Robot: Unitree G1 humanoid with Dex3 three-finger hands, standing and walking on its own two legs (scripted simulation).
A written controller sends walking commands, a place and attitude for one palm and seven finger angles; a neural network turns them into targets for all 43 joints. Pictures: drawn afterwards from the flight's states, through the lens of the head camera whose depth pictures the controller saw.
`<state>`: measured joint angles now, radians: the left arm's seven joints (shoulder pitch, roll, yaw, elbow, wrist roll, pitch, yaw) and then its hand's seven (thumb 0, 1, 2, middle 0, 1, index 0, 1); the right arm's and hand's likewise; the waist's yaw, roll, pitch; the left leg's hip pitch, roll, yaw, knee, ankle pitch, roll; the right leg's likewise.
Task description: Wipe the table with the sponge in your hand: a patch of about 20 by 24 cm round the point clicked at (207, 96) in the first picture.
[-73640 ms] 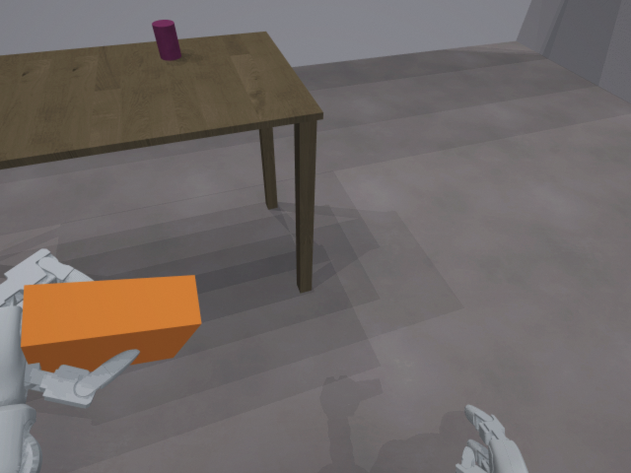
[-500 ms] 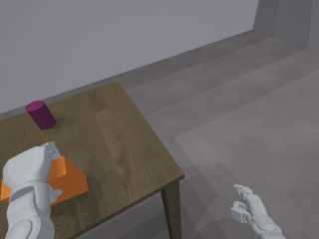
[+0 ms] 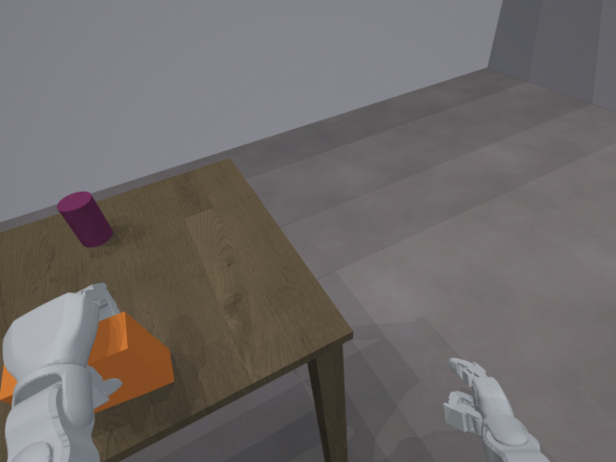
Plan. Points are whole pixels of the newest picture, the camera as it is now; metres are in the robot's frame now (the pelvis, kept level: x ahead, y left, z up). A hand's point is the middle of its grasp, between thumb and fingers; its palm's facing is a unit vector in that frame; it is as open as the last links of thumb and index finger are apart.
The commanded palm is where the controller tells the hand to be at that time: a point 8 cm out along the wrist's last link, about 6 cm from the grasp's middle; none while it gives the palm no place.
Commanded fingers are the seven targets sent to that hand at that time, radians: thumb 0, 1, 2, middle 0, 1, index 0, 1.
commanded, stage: lift the sponge slowly off the table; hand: left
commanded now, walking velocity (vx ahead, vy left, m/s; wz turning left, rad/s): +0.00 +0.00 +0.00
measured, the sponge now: (107, 376) +0.19 +0.30 +0.04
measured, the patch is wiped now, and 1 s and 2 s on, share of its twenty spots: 1.00 1.00 1.00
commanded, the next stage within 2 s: bring the sponge back beside the body in 1.82 s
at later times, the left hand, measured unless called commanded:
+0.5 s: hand (84, 348) +0.18 +0.29 +0.12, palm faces +0.13 -0.16 -0.98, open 9.0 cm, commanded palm +0.15 +0.29 +0.19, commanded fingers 0.00 0.10 1.30 -1.20 -1.60 -1.20 -1.60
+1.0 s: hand (70, 328) +0.19 +0.29 +0.15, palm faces +0.20 -0.15 -0.97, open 9.0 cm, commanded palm +0.15 +0.29 +0.23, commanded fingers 0.00 0.10 1.30 -1.20 -1.60 -1.20 -1.60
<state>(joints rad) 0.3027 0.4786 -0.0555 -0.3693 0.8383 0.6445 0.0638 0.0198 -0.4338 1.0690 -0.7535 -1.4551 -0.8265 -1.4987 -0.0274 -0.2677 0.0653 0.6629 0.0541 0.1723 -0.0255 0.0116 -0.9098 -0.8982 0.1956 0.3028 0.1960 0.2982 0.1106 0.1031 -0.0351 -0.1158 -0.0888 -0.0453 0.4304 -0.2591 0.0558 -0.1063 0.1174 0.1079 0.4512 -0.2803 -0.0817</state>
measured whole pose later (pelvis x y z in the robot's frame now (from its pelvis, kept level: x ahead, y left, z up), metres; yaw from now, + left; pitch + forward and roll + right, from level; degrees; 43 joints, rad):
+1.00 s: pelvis -0.01 +0.00 +0.00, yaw +1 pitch -4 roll +1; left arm 0.20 0.55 -0.05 -0.48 0.79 0.70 -0.05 -0.01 -0.46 1.07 -0.81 -1.40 -0.87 -1.45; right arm -0.05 -0.28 0.07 0.64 0.05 0.18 -0.04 0.01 -0.91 -0.90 0.20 0.30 0.20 0.30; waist 0.14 0.12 -0.02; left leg -0.09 -0.10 -0.06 0.39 -0.23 0.06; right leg -0.08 0.11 0.09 0.42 -0.25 -0.08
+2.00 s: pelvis -0.02 +0.00 +0.00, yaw +1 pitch -4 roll +1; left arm 0.01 0.59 -0.03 -0.49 0.75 0.76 -0.10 -0.02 -0.46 1.07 -0.81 -1.40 -0.87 -1.45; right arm -0.06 -0.28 0.10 0.62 0.07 0.19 -0.04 0.01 -0.91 -0.90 0.20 0.30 0.20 0.30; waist 0.14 0.12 -0.02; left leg -0.13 -0.10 -0.06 0.40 -0.21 0.06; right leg -0.12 0.10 0.09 0.43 -0.24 -0.07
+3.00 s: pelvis -0.02 -0.01 +0.00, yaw +1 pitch -5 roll +1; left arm 0.19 0.56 -0.03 -0.53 0.75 0.75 -0.05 -0.02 -0.47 1.07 -0.81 -1.40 -0.87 -1.45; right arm -0.05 -0.28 0.09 0.62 0.06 0.19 -0.05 0.01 -0.91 -0.90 0.20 0.30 0.20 0.30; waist 0.14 0.12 -0.02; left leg -0.11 -0.08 -0.06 0.42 -0.23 0.04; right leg -0.09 0.12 0.09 0.44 -0.25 -0.09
